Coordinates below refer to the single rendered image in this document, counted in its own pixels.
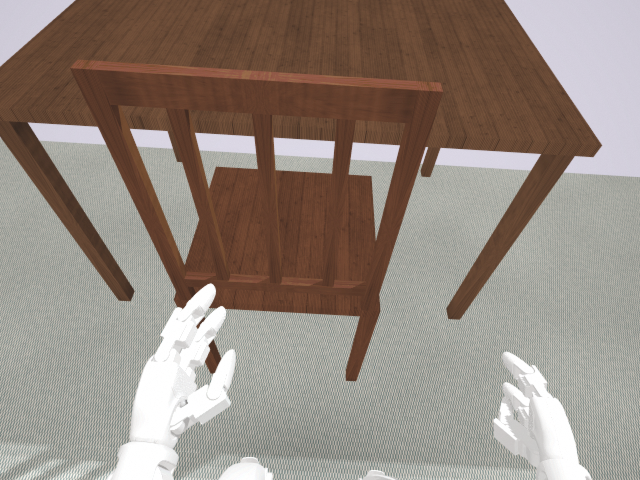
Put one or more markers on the robot left shin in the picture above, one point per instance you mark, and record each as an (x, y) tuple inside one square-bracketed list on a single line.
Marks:
[(249, 460)]

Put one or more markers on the robot right hand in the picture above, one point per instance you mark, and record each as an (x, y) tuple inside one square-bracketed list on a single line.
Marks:
[(541, 417)]

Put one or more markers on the robot left hand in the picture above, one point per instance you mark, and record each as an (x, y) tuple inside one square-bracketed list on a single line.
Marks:
[(168, 376)]

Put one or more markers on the left robot forearm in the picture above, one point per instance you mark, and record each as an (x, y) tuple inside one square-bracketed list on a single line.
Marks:
[(144, 461)]

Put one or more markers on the right robot forearm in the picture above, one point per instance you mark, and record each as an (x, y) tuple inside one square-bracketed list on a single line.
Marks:
[(561, 469)]

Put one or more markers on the chair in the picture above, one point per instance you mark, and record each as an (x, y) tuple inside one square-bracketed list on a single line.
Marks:
[(270, 240)]

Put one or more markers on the table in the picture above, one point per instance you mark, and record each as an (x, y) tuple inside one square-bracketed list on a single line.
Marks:
[(499, 94)]

